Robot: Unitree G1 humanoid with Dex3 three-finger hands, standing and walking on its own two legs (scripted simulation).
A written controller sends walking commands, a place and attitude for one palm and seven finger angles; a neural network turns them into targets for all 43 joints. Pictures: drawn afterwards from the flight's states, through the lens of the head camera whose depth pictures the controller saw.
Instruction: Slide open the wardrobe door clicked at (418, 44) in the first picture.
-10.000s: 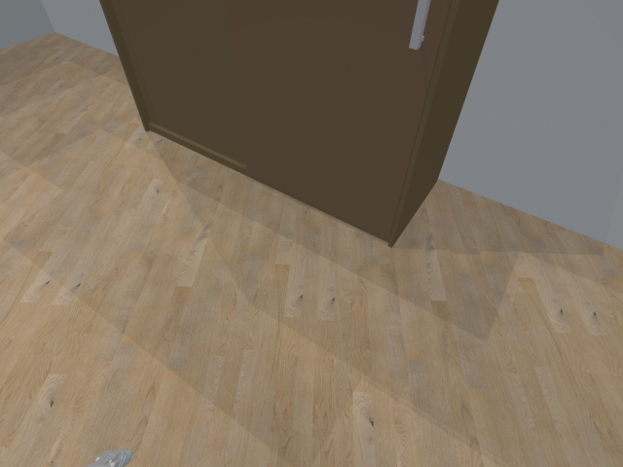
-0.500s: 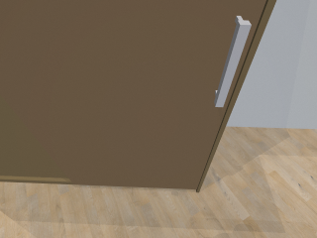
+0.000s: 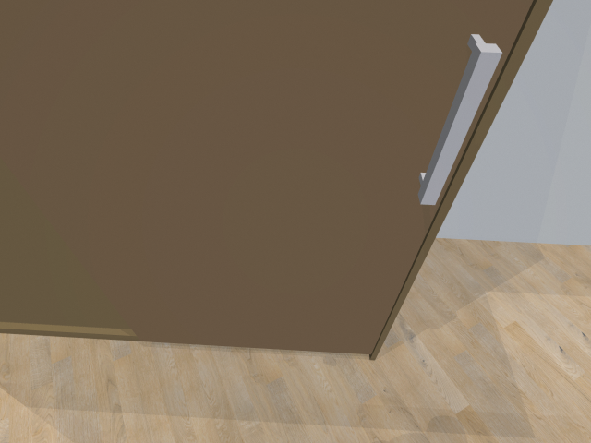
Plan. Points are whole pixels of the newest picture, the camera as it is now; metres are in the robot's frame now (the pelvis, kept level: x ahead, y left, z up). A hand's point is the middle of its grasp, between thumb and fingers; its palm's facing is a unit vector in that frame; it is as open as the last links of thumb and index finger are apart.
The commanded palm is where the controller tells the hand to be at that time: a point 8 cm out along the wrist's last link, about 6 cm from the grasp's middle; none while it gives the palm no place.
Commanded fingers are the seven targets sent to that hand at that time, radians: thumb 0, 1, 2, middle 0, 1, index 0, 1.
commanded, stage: come to a stop and stand still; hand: right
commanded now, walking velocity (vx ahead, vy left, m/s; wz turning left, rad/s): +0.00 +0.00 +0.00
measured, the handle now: (448, 129) +0.50 -0.18 +0.19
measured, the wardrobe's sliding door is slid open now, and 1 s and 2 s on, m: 0.00 0.00 0.00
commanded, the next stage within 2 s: look again from close up in 0.18 s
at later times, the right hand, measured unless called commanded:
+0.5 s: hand out of the picture +0.00 -0.18 -0.18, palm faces +0.03 +0.97 -0.23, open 7.4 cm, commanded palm none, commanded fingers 0.00 -0.90 -0.90 0.20 0.30 0.20 0.30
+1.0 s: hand out of the picture -0.07 -0.18 -0.18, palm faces +0.04 +0.98 -0.20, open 7.4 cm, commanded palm none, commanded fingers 0.00 -0.90 -0.90 0.20 0.30 0.20 0.30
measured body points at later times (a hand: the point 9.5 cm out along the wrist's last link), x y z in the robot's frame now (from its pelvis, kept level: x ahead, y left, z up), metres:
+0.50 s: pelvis -0.03 +0.00 -0.01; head -0.05 +0.01 +0.44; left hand +0.01 +0.23 -0.16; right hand +0.00 -0.23 -0.16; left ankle +0.00 +0.14 -0.74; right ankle -0.05 -0.13 -0.74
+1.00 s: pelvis -0.06 +0.00 -0.01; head -0.06 +0.00 +0.44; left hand -0.08 +0.24 -0.16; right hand -0.07 -0.23 -0.16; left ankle +0.00 +0.14 -0.74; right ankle -0.05 -0.13 -0.74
